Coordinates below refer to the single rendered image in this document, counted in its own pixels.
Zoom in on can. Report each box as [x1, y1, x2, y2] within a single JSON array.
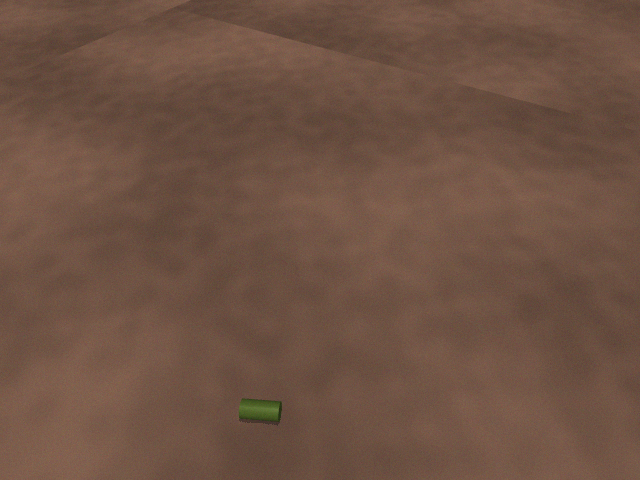
[[239, 399, 282, 422]]

